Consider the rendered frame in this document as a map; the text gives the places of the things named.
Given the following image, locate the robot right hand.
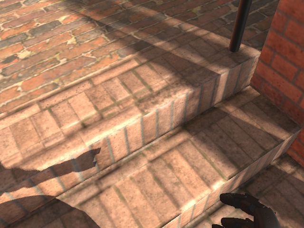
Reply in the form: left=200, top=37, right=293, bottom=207
left=212, top=193, right=281, bottom=228

